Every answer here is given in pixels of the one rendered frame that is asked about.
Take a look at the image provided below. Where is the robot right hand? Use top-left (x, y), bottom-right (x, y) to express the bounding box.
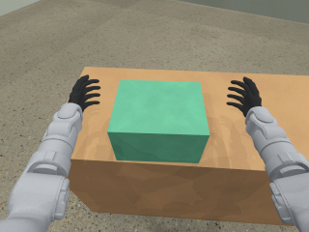
top-left (226, 77), bottom-right (262, 118)

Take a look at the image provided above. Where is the pedestal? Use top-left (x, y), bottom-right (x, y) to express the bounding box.
top-left (66, 67), bottom-right (309, 226)

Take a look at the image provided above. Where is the robot right forearm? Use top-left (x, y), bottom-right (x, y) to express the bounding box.
top-left (244, 106), bottom-right (309, 183)

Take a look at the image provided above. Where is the robot left hand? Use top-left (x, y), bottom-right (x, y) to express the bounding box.
top-left (68, 74), bottom-right (100, 113)

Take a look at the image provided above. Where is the left robot upper arm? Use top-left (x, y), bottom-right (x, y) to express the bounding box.
top-left (0, 172), bottom-right (70, 232)

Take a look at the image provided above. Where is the right robot upper arm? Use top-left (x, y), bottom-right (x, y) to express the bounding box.
top-left (269, 172), bottom-right (309, 232)

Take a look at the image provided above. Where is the carton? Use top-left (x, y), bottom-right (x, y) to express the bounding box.
top-left (107, 79), bottom-right (210, 163)

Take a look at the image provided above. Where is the robot left forearm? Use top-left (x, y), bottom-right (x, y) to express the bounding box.
top-left (7, 102), bottom-right (83, 215)

